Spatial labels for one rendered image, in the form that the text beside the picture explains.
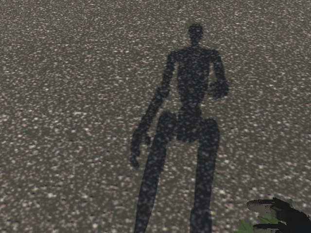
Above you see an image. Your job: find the robot right hand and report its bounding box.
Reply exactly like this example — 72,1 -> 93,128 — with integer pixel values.
247,197 -> 311,233

